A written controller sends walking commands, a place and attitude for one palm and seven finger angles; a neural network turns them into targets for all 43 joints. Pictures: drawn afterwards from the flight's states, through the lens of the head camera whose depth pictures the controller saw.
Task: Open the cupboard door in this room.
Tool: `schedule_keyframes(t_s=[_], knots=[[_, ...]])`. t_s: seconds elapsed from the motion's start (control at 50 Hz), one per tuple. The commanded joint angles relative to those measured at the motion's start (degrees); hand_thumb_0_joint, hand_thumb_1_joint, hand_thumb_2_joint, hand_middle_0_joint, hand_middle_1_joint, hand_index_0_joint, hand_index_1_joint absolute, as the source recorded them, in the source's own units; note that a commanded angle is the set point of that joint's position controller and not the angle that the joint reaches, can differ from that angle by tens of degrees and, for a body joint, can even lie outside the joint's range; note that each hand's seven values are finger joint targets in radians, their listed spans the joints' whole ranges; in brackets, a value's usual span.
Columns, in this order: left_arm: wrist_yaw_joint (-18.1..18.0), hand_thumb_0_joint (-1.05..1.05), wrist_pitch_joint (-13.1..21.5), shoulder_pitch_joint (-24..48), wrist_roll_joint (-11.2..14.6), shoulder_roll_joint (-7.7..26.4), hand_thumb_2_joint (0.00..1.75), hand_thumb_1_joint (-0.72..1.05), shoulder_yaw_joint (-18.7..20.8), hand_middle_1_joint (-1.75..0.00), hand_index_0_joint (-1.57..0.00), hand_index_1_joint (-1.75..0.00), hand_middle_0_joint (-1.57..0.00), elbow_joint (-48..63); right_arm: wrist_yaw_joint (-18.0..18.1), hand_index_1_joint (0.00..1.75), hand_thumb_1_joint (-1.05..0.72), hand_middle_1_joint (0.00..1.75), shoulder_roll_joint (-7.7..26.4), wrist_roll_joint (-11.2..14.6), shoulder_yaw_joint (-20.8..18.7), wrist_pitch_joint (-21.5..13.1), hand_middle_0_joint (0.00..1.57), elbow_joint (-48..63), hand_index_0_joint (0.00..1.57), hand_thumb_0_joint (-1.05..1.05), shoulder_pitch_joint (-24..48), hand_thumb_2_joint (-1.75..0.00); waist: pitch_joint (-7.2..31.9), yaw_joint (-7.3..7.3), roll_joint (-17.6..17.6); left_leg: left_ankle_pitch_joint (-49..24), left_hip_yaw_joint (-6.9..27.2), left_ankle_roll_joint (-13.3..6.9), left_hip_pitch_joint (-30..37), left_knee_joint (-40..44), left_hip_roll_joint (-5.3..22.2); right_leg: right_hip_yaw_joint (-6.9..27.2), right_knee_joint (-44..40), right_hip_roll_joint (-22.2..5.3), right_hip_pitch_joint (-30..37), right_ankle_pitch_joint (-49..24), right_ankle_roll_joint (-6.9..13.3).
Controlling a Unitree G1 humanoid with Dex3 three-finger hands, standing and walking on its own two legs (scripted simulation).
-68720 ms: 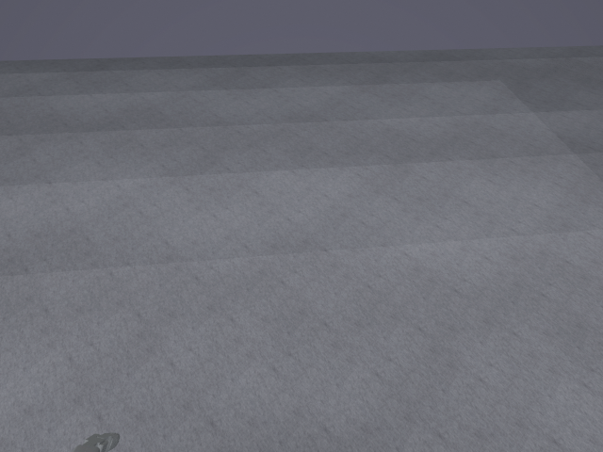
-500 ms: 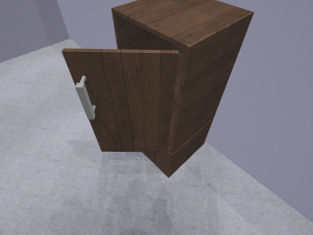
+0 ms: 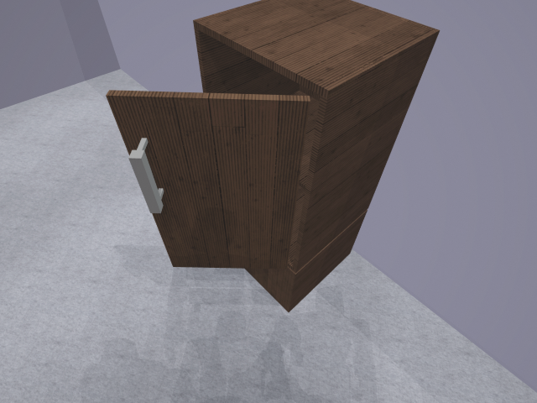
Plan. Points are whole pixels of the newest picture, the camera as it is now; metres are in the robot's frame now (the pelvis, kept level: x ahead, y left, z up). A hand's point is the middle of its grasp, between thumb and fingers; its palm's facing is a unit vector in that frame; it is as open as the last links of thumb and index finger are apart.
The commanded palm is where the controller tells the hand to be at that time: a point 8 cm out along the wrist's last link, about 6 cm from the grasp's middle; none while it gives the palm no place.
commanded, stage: shuffle to correct the standing spot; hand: left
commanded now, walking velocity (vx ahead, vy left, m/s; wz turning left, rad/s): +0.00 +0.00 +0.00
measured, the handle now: (150, 176) +0.52 +0.28 -0.01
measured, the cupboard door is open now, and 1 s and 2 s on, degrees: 46 46 46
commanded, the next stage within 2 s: come to a stop and stand still in 0.10 s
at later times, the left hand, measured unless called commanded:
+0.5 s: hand out of the picture +0.01 +0.23 -0.18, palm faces +0.02 -0.98 -0.22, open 7.4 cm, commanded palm none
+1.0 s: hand out of the picture +0.03 +0.20 -0.18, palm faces +0.00 -0.98 -0.19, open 7.3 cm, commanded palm none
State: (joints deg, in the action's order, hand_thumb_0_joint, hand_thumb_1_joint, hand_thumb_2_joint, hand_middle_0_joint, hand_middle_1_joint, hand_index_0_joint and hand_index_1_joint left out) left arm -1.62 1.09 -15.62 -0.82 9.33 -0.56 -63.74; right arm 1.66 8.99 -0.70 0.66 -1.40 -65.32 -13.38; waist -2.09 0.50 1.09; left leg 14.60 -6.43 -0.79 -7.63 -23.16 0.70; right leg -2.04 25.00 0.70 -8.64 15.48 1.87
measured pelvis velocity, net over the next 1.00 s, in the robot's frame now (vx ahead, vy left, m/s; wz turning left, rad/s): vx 0.01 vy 0.03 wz -0.02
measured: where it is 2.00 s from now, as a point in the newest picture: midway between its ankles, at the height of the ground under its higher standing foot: outside the picture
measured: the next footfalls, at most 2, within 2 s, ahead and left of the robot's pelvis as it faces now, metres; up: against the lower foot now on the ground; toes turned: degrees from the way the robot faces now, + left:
none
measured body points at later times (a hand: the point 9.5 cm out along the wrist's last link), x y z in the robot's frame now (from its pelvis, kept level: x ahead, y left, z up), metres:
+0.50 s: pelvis -0.02 +0.04 -0.01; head -0.01 +0.05 +0.44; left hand +0.01 +0.28 -0.16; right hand +0.02 -0.19 -0.16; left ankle -0.02 +0.12 -0.74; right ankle -0.02 -0.09 -0.74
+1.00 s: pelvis +0.01 +0.03 -0.01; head +0.03 +0.04 +0.44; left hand +0.03 +0.25 -0.17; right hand +0.02 -0.19 -0.16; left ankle -0.02 +0.12 -0.74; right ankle -0.02 -0.07 -0.74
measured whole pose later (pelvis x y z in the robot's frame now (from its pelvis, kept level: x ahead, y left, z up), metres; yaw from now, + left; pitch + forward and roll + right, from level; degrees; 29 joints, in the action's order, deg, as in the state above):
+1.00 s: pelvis +0.01 +0.03 -0.01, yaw -1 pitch +0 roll +0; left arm -2.0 0.4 -15.3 -0.7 9.3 -0.3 -62.3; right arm 2.1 8.3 -0.8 1.0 -1.1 -64.4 -15.0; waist -2.4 0.1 1.0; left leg 18.2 -6.1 -2.3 -9.3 -27.8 -0.5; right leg -2.9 28.5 0.6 -9.6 18.6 1.7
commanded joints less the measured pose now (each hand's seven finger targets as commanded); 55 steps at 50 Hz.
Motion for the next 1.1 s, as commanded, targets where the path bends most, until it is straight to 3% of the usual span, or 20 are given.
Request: schedule_keyframes(t_s=[0.0,0.14,0.2,0.22,0.24,0.26,0.3,0.36,0.4,0.44,0.5,0.56,0.62,0.66,0.7,0.72,0.76,0.78,0.82,1.08], knots=[[-0.58,0.0,0.99,-3.21,0.13,6.14,0.9,0.9,0.86,-0.3,-0.2,-0.3,-0.2,1.76,0.41,0.3,-0.9,0.3,5.96,-0.04,-0.9,-0.78,0.2,1.55,0.2,0.0,-3.02,-0.9,0.0,-0.38,-1.22,-11.78,6.62,-1.13,0.59,3.51,6.42,6.66,-3.92,-7.11,-1.49,-16.18,0.95],[-1.26,0.0,0.11,-3.14,0.02,8.28,0.9,0.9,2.43,-0.3,-0.2,-0.3,-0.2,3.55,0.17,0.3,-0.9,0.3,5.9,-0.07,-1.7,0.88,0.2,3.8,0.2,0.0,-3.48,-0.9,0.79,0.46,-0.21,-9.44,4.79,0.13,-3.3,-0.35,5.18,10.27,-1.05,-11.65,-0.14,-21.71,3.1],[-1.48,0.0,-0.29,-2.91,-0.14,9.42,0.9,0.9,3.24,-0.3,-0.2,-0.3,-0.2,4.57,0.03,0.3,-0.9,0.3,5.25,-0.13,-2.11,1.55,0.2,5.25,0.2,0.0,-3.54,-0.9,1.27,0.33,3.93,-5.67,3.82,0.78,-5.55,-3.7,3.41,13.18,-1.8,-14.56,0.08,-21.58,4.8],[-3.29,0.0,0.93,-8.23,-0.35,7.77,0.9,0.9,2.52,-0.3,-0.2,-0.3,-0.2,3.0,-0.36,0.3,-0.9,0.3,6.45,0.29,-2.33,0.44,0.2,9.98,0.2,0.0,2.88,-0.9,-1.85,1.49,-0.44,-1.68,3.16,1.7,-9.02,-12.68,2.55,15.75,0.63,-15.27,-0.42,-48.96,2.15],[-2.75,0.0,1.6,-6.24,-0.52,12.06,0.9,0.9,3.18,-0.3,-0.2,-0.3,-0.2,6.93,-0.9,0.3,-0.9,0.3,3.93,0.42,-2.23,1.27,0.2,11.57,0.2,0.0,-0.85,-0.9,3.98,0.27,6.13,9.27,4.93,0.17,-12.98,-15.67,2.0,16.78,-1.02,-18.29,3.51,-38.79,4.91],[-2.5,0.0,1.88,-3.59,-0.79,11.18,0.9,0.9,3.3,-0.3,-0.2,-0.3,-0.2,8.28,-1.2,0.3,-0.9,0.3,4.1,0.13,-2.32,1.56,0.2,11.91,0.2,0.0,-0.38,-0.9,5.15,0.19,3.55,9.66,5.28,0.35,-11.94,-16.24,2.27,16.56,-1.31,-18.64,2.79,-35.22,7.09],[-1.94,0.0,1.67,0.91,-0.47,9.54,0.9,0.9,2.5,-0.3,-0.2,-0.3,-0.2,9.8,-1.29,0.3,-0.9,0.3,3.37,0.14,-2.08,1.29,0.2,11.07,0.2,0.0,-4.78,-0.9,3.84,-3.01,5.26,3.24,4.7,0.39,-4.06,-7.27,1.2,9.8,-0.63,-13.04,-5.05,-17.65,5.13],[-1.42,0.0,0.11,-0.05,-0.33,6.15,0.9,0.9,1.6,-0.3,-0.2,-0.3,-0.2,9.1,-1.28,0.3,-0.9,0.3,6.39,-0.81,-1.9,0.06,0.2,10.22,0.2,0.0,-5.03,-0.9,-1.76,-1.29,-7.71,-2.2,12.19,-2.71,-7.72,0.71,7.31,3.19,2.5,-4.3,-7.31,4.49,0.64],[-0.86,0.0,-0.73,-1.66,-0.69,5.03,0.9,0.9,1.22,-0.3,-0.2,-0.3,-0.2,8.15,-0.87,0.3,-0.9,0.3,8.56,-1.0,-2.0,0.32,0.2,10.86,0.2,0.0,-3.96,-0.9,-5.29,-0.65,-6.95,11.89,18.19,-5.07,-12.33,7.58,9.94,-0.15,6.86,-1.48,-6.99,9.21,-0.08],[-0.11,0.0,-1.01,-2.28,-0.92,4.59,0.9,0.9,1.08,-0.3,-0.2,-0.3,-0.2,7.94,-0.71,0.3,-0.9,0.3,10.05,-1.05,-2.44,0.65,0.2,11.52,0.2,0.0,-2.72,-0.9,-6.58,-0.37,-4.15,20.29,19.85,-6.1,-13.46,9.85,10.74,-0.39,9.13,-1.05,-8.64,8.66,0.01],[0.68,0.0,-0.97,-2.41,-1.0,4.81,0.9,0.9,1.53,-0.3,-0.2,-0.3,-0.2,8.21,-0.31,0.3,-0.9,0.3,10.71,-1.19,-2.76,0.46,0.2,11.38,0.2,0.0,-3.28,-0.9,-3.36,-0.69,-6.33,16.74,21.46,-7.62,-9.1,9.52,12.53,-0.27,13.43,-0.92,-11.76,8.64,-0.02],[1.03,0.0,-0.85,-1.04,-0.95,4.76,0.9,0.9,1.83,-0.3,-0.2,-0.3,-0.2,8.66,0.35,0.3,-0.9,0.3,10.19,-1.25,-2.78,0.1,0.2,10.73,0.2,0.0,-4.34,-0.9,-1.69,-1.11,-6.13,0.31,20.83,-9.53,-4.58,6.46,14.62,0.57,15.68,-1.64,-14.51,9.9,-0.11],[0.9,0.0,-0.57,-2.9,-0.44,4.01,0.9,0.9,1.89,-0.3,-0.2,-0.3,-0.2,7.69,0.79,0.3,-0.9,0.3,9.55,-0.91,-2.38,-0.07,0.2,10.13,0.2,0.0,-3.16,-0.9,0.8,0.19,-6.06,-14.09,14.77,-8.17,-4.55,0.48,12.97,0.93,7.14,-1.95,-8.25,4.44,-0.2],[0.47,0.0,-0.17,-4.58,-0.35,4.98,0.9,0.9,1.86,-0.3,-0.2,-0.3,-0.2,6.61,0.66,0.3,-0.9,0.3,7.31,-0.48,-1.81,-0.26,0.2,9.86,0.2,0.0,-2.63,-0.9,1.16,0.43,-1.73,-10.11,10.53,-4.85,-9.47,-2.83,8.35,5.49,1.52,-4.72,-1.26,-5.88,1.09],[0.23,0.0,0.36,-4.71,-0.15,6.55,0.9,0.9,1.53,-0.3,-0.2,-0.3,-0.2,5.98,0.35,0.3,-0.9,0.3,5.71,-0.24,-1.37,-0.23,0.2,9.3,0.2,0.0,-2.61,-0.9,1.17,-0.54,6.0,0.52,4.89,-1.96,-9.77,-6.43,3.32,11.24,-1.43,-9.75,-1.91,-10.57,3.36],[0.05,0.0,0.62,-3.94,0.09,6.49,0.9,0.9,1.34,-0.3,-0.2,-0.3,-0.2,5.69,0.26,0.3,-0.9,0.3,4.64,-0.2,-1.06,-0.09,0.2,8.45,0.2,0.0,-3.37,-0.9,0.9,-1.28,7.12,1.81,4.06,-1.27,-8.17,-6.75,2.39,12.35,-2.94,-11.24,-3.17,-12.44,4.23],[-0.28,0.0,0.75,-2.14,0.24,5.85,0.9,0.9,0.93,-0.3,-0.2,-0.3,-0.2,5.64,0.13,0.3,-0.9,0.3,3.66,-0.25,-0.64,-0.12,0.2,6.31,0.2,0.0,-4.66,-0.9,0.36,-2.18,2.36,-3.19,5.39,-1.24,-3.79,-3.15,3.35,9.44,-1.96,-9.05,-5.39,-12.54,3.54],[-0.35,0.0,0.66,-1.97,0.25,5.59,0.9,0.9,0.93,-0.3,-0.2,-0.3,-0.2,5.63,0.17,0.3,-0.9,0.3,4.21,-0.23,-0.6,-0.45,0.2,5.47,0.2,0.0,-4.86,-0.9,0.34,-1.79,-1.66,-7.67,6.73,-1.63,-3.26,-1.82,4.58,7.34,-0.14,-7.37,-4.63,-13.79,2.4],[-0.52,0.0,0.38,-3.06,0.25,5.16,0.9,0.9,0.99,-0.3,-0.2,-0.3,-0.2,4.63,0.44,0.3,-0.9,0.3,4.95,-0.17,-0.65,-0.86,0.2,4.37,0.2,0.0,-4.88,-0.9,1.4,-0.76,-3.51,-13.04,7.9,-2.44,-2.9,-0.7,6.06,5.16,1.22,-5.97,-2.12,-13.39,1.24],[-1.06,0.0,0.54,-3.33,0.31,5.19,0.9,0.9,0.75,-0.3,-0.2,-0.3,-0.2,2.75,0.83,0.3,-0.9,0.3,4.84,0.02,-0.55,-0.56,0.2,1.49,0.2,0.0,-4.53,-0.9,0.81,-0.49,-1.02,-16.71,7.35,-1.77,-0.17,0.59,5.89,5.19,-1.05,-7.39,0.84,-20.93,1.05]])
